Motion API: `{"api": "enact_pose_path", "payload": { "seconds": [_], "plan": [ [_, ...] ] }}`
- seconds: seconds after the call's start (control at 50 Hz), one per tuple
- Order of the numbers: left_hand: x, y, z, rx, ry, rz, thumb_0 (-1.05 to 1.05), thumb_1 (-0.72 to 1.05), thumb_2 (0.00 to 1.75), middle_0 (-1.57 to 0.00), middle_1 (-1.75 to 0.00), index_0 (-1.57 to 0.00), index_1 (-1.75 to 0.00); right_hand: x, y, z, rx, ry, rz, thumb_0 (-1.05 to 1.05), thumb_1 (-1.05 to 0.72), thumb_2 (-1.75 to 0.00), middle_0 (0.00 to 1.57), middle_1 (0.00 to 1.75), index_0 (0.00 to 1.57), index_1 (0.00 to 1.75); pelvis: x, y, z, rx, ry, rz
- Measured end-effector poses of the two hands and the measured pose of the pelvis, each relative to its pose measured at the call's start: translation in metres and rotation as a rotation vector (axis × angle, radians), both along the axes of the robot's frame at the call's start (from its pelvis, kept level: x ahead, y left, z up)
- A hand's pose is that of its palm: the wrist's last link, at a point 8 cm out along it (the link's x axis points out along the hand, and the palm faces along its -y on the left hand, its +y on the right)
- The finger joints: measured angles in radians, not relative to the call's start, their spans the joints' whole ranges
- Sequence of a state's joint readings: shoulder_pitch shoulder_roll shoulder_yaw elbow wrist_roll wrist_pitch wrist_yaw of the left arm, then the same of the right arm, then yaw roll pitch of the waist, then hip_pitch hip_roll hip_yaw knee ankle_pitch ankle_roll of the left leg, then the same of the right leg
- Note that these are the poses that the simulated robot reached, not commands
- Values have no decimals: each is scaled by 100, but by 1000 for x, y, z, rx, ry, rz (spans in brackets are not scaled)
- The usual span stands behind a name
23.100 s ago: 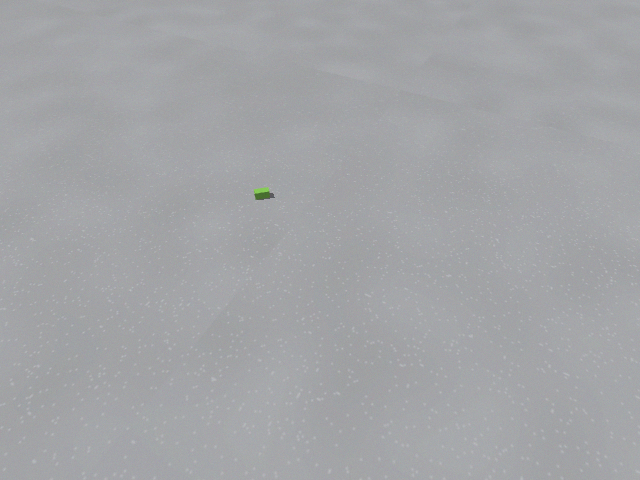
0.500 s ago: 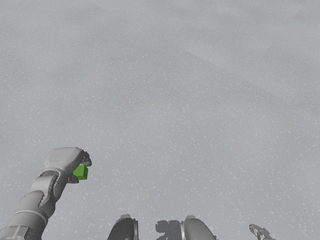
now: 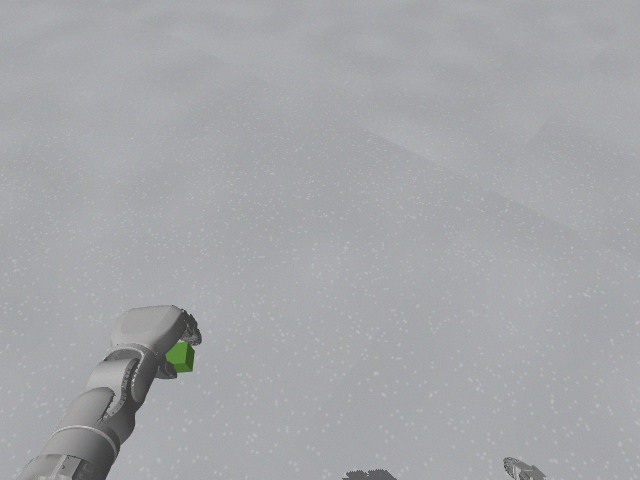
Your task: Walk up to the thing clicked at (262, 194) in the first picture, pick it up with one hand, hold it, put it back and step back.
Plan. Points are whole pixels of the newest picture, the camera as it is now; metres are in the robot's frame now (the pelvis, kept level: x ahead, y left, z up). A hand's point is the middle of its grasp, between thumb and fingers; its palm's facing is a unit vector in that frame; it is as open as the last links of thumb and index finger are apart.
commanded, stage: hold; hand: left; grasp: from above
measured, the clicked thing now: (167, 358) +0.32 +0.23 -0.11
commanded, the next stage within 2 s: crouch in 1.84 s
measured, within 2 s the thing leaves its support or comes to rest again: neither
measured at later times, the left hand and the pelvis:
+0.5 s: hand (156, 348) +0.31 +0.22 -0.03, palm faces -0.46 -0.03 -0.89, open 6.2 cm; pelvis +0.01 +0.00 +0.02, yaw +0 degrees
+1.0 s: hand (152, 356) +0.29 +0.21 -0.01, palm faces -0.46 -0.04 -0.89, open 6.2 cm; pelvis +0.00 +0.00 +0.03, yaw -1 degrees
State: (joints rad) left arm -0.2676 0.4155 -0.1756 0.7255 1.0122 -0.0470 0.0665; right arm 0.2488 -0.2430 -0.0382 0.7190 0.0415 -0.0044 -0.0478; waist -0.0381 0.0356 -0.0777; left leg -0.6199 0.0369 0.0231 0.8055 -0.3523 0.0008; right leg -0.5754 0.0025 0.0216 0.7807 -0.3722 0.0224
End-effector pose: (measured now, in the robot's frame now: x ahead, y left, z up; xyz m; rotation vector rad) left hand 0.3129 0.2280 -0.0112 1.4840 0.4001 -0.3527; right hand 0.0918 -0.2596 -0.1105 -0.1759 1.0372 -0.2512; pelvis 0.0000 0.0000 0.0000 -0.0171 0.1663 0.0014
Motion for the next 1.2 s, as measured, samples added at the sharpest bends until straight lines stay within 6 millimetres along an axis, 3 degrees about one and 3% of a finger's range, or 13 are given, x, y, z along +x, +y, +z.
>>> {"api": "enact_pose_path", "payload": {
  "seconds": [0.2,0.42,0.94,1.2],
  "plan": [
    [10,0,24,16,-10,-1,-1,57,1,-105,-7,-108,-4,20,0,12,12,-36,1,1,-90,-89,20,30,20,30,8,0,10,5,-33,-4],
    [3,-7,34,3,10,-38,-1,56,0,-107,-5,-109,-2,31,0,20,18,-61,8,1,-90,-89,20,30,20,30,10,-1,16,11,-60,-9],
    [-17,-13,57,2,-2,-44,-1,56,0,-108,-4,-110,-1,34,4,32,36,-107,24,1,-90,-89,20,30,20,30,-4,-4,26,17,-126,-13],
    [-15,-14,69,5,-17,-44,-1,56,0,-109,-3,-111,0,40,5,35,42,-111,28,1,-90,-89,20,30,20,30,-2,-6,30,19,-142,-12]
  ]
}}
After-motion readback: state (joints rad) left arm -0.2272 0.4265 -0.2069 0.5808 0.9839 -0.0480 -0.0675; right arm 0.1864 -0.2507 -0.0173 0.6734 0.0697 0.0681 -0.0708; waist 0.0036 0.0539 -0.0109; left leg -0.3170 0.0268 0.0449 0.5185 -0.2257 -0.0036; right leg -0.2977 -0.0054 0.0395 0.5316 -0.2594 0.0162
